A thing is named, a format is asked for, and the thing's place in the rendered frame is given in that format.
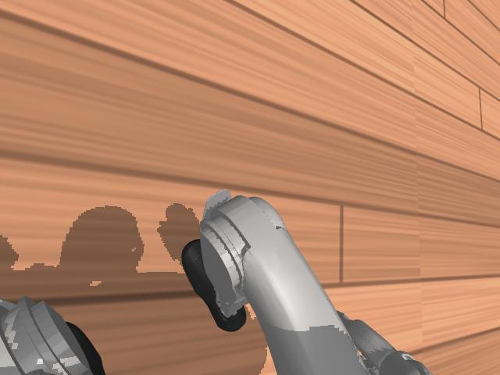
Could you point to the right robot hand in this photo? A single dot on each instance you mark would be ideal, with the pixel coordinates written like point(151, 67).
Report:
point(372, 346)

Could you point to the right robot arm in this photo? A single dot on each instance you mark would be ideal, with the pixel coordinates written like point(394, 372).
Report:
point(402, 363)

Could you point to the right robot foot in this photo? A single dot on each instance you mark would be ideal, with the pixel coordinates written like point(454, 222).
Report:
point(194, 268)

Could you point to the left robot foot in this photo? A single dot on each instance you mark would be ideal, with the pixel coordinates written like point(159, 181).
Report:
point(93, 358)

